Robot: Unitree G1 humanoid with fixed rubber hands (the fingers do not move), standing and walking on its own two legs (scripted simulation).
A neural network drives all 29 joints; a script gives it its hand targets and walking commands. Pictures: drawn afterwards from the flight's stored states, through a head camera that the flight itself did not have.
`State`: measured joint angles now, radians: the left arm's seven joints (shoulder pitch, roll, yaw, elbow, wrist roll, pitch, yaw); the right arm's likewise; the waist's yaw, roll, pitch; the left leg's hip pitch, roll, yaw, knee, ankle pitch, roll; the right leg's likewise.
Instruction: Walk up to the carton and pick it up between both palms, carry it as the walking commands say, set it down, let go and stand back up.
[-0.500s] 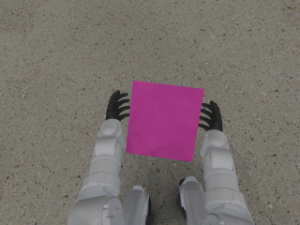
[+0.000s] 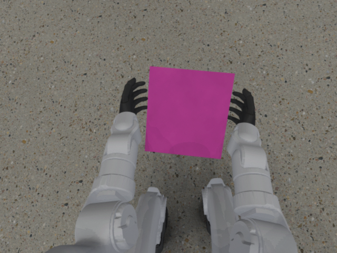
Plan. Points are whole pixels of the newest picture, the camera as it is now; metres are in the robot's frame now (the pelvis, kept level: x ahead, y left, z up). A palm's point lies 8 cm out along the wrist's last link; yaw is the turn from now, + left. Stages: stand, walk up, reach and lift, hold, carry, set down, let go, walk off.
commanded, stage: set down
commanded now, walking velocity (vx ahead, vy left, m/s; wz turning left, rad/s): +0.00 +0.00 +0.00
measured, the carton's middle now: (186, 108) +0.48 -0.03 -0.16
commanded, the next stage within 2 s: none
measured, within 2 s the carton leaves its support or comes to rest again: neither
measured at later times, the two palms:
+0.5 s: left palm (139, 113) +0.46 +0.10 -0.14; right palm (236, 125) +0.42 -0.17 -0.17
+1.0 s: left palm (149, 114) +0.49 +0.09 -0.24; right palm (232, 122) +0.45 -0.17 -0.26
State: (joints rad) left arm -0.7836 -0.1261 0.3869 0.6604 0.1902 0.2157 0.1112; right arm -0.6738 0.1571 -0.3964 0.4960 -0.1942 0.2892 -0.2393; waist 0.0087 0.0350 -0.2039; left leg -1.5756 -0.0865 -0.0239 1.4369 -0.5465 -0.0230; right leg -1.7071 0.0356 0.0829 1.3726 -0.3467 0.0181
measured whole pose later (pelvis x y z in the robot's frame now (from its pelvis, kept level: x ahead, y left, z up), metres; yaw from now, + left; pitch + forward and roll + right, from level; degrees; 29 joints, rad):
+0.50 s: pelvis -0.02 +0.01 -0.07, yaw +2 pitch +43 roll +3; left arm -0.99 -0.08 0.39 0.72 0.19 0.25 0.16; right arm -0.87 0.07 -0.43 0.58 -0.18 0.31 -0.22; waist -0.02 0.05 -0.14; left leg -1.86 -0.11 -0.02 1.68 -0.59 -0.03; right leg -1.98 0.03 0.08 1.59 -0.37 0.03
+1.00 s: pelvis -0.04 -0.01 -0.13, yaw +3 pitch +38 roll +4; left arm -1.25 0.02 0.40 0.72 0.16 0.28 0.16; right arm -1.14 -0.02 -0.39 0.60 -0.12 0.34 -0.27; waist -0.04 0.04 0.17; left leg -1.97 -0.13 -0.03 1.92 -0.63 -0.07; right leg -2.11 0.04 0.07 1.83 -0.39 0.01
